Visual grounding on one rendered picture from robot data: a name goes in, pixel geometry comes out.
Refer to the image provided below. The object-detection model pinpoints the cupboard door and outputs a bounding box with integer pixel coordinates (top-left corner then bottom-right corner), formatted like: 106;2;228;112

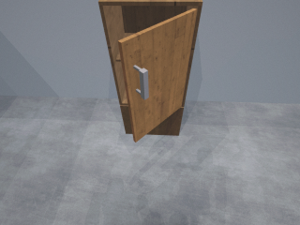
118;8;198;143

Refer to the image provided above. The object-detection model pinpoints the handle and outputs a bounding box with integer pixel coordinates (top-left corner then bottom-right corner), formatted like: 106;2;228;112
133;65;149;100

